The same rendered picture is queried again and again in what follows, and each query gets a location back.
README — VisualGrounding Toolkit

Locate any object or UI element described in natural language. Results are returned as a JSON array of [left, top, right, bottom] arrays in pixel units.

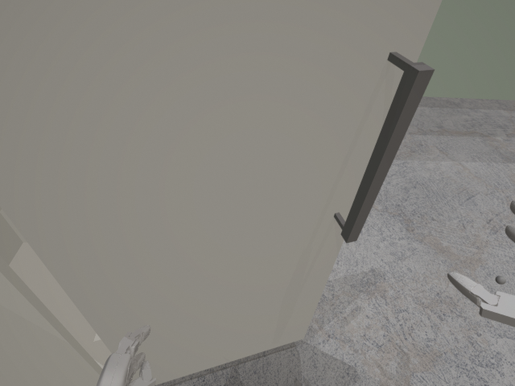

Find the fridge door
[[0, 0, 442, 385]]

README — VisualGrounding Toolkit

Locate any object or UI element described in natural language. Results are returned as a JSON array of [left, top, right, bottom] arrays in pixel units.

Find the left robot hand
[[97, 325, 156, 386]]

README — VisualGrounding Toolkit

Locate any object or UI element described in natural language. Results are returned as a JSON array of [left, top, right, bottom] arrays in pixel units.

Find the handle
[[334, 52, 435, 244]]

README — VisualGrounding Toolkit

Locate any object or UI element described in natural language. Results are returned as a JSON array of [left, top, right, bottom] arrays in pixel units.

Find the right robot hand
[[447, 200, 515, 327]]

